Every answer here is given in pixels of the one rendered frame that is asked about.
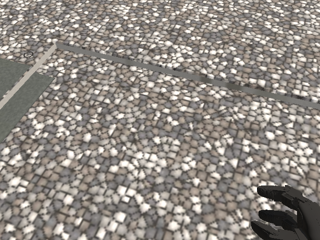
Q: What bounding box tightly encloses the right robot hand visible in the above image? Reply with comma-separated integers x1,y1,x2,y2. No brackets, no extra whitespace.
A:
251,185,320,240

